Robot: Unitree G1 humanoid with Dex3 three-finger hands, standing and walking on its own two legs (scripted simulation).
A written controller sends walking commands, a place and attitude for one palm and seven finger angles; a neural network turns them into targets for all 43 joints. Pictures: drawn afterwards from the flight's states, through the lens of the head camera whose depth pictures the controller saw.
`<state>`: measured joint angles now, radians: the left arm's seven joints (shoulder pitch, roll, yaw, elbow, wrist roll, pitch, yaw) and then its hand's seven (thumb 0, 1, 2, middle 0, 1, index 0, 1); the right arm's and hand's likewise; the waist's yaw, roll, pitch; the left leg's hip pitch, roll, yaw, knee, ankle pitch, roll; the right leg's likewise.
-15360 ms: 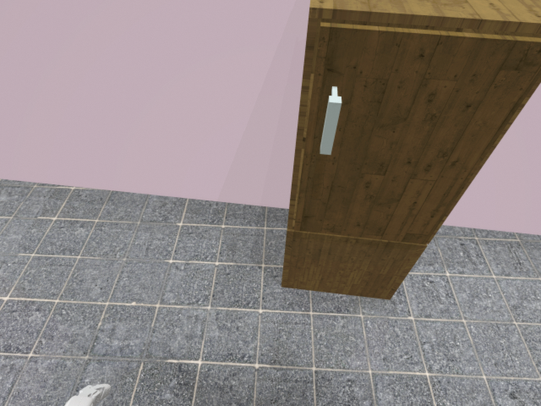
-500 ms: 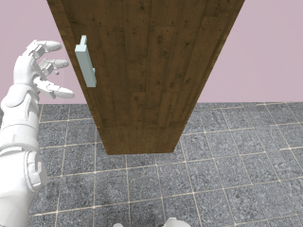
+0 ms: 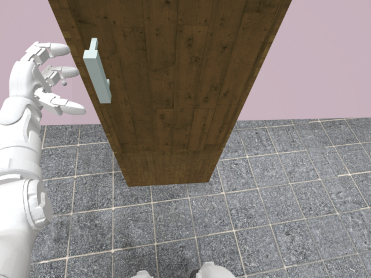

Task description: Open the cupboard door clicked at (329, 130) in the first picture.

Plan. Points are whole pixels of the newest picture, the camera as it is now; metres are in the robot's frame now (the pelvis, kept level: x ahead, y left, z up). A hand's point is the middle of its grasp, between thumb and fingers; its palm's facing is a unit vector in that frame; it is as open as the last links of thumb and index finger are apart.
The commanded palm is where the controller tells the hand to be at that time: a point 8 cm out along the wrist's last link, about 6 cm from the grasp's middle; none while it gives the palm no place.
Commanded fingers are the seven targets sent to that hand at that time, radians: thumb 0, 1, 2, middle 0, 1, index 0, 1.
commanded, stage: slide the fingers in behind the handle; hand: left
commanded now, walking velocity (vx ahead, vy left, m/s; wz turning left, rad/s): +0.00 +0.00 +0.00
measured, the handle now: (100, 72) +0.52 +0.15 +0.11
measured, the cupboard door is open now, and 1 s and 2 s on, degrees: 0 0 0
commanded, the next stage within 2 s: move the hooked fingers beside the handle in 1.46 s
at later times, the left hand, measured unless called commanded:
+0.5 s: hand (76, 87) +0.48 +0.19 +0.12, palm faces +0.04 -1.00 +0.00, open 14.2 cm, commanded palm +0.46 +0.23 +0.11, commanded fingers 0.00 -0.50 0.30 -0.30 -1.20 -0.30 -1.20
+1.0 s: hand (81, 89) +0.47 +0.18 +0.11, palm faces +0.07 -1.00 +0.00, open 14.8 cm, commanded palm +0.46 +0.19 +0.11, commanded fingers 0.00 -0.50 0.30 -0.30 -1.20 -0.30 -1.20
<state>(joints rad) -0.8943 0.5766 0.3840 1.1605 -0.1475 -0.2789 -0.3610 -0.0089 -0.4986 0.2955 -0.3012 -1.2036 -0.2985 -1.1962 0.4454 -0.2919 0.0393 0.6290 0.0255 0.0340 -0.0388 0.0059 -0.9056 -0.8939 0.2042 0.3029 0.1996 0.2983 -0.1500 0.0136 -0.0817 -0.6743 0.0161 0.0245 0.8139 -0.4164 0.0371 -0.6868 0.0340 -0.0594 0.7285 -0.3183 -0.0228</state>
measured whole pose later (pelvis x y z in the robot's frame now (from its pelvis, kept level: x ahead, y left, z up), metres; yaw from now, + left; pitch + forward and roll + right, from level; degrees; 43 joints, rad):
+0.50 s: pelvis +0.00 -0.01 +0.00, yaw +1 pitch +14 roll -2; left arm -0.89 0.48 0.33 1.15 -0.14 -0.30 -0.24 -0.01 -0.50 0.30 -0.30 -1.21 -0.26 -1.19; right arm 0.39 -0.27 0.04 0.63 0.02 0.01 -0.02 0.01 -0.91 -0.89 0.20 0.30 0.20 0.30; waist -0.13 0.01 -0.08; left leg -0.66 0.01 0.01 0.81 -0.41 0.03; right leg -0.67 0.03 -0.07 0.75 -0.33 -0.03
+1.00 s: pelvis +0.00 -0.01 +0.00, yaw +3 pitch +14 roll -2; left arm -0.90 0.40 0.21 1.13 -0.20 -0.31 -0.15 -0.01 -0.50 0.30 -0.30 -1.21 -0.13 -1.20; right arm 0.41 -0.27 0.02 0.70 0.01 -0.03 0.00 0.01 -0.91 -0.89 0.20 0.30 0.20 0.30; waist -0.09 0.03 -0.08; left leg -0.67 -0.01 -0.02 0.82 -0.41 0.02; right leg -0.67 0.01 -0.10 0.75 -0.34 -0.03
